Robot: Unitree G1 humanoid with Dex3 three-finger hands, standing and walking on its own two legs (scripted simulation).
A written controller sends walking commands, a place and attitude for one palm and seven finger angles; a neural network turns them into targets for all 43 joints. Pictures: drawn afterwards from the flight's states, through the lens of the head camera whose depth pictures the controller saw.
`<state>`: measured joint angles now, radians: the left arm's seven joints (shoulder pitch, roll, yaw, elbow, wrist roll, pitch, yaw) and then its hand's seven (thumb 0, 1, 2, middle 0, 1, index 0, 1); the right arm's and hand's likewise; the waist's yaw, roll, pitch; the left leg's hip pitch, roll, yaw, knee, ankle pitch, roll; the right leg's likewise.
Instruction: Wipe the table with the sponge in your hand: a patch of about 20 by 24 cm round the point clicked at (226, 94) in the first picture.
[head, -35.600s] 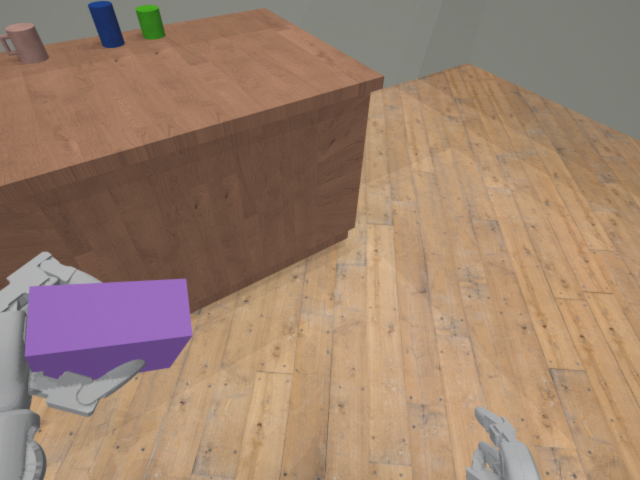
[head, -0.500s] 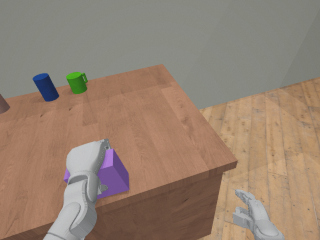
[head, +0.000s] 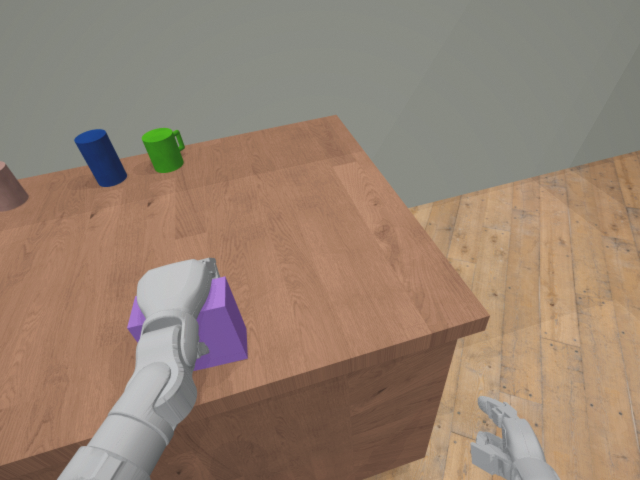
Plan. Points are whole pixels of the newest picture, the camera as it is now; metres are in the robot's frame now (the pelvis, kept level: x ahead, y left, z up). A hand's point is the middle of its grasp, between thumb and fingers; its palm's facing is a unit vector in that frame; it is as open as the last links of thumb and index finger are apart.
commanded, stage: wipe forward along the middle lane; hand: left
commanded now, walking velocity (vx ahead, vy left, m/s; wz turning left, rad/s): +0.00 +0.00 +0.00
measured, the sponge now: (198, 336) +0.30 +0.23 +0.02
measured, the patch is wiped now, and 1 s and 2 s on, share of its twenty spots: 1.00 1.00 1.00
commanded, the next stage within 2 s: slide back across to the first lane in 1.18 s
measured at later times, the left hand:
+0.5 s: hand (194, 281) +0.36 +0.24 +0.07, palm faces -0.04 -0.05 -1.00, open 9.8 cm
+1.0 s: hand (188, 254) +0.41 +0.28 +0.07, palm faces -0.09 -0.03 -1.00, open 9.8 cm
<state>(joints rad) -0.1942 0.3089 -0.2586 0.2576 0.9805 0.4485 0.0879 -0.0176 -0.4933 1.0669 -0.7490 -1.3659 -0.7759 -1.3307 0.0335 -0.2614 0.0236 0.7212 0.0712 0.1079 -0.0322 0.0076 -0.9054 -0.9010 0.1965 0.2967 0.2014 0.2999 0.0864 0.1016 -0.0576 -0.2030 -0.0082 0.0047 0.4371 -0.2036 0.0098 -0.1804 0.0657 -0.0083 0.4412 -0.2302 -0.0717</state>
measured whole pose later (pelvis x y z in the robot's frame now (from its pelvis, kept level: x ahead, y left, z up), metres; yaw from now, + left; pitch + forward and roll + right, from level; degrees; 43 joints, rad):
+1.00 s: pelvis +0.01 +0.01 +0.00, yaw +1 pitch +6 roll -1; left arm -0.63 0.42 -0.13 0.83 0.98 0.26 0.12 0.00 -0.49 1.07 -0.74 -1.37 -0.77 -1.34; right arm 0.17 -0.29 0.00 0.74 0.08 0.14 -0.05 0.00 -0.91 -0.90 0.20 0.30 0.20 0.30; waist 0.00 0.07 -0.09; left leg -0.37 -0.01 -0.01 0.50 -0.24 0.02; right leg -0.32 0.07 -0.02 0.45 -0.24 -0.06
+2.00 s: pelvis +0.03 +0.04 +0.00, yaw +2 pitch +6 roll -2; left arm -0.53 0.53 -0.04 0.69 1.00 0.16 0.03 0.00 -0.49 1.07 -0.74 -1.38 -0.77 -1.35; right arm 0.14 -0.27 0.01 0.70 0.07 0.15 -0.05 0.00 -0.91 -0.90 0.20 0.30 0.20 0.30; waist 0.03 0.06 -0.07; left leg -0.33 -0.05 -0.01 0.48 -0.25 0.06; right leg -0.26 0.03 -0.02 0.40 -0.25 -0.02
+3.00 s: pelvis +0.02 +0.03 +0.00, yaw +1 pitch +1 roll -1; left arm -0.11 0.44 -0.08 0.23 0.95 0.30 0.10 0.01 -0.47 1.07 -0.71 -1.41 -0.73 -1.38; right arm 0.08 -0.28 0.01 0.68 0.07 0.13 -0.02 0.01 -0.91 -0.90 0.20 0.30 0.20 0.30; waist 0.08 0.10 -0.06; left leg -0.24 -0.03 0.00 0.46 -0.24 0.05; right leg -0.19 0.04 -0.01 0.41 -0.25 -0.04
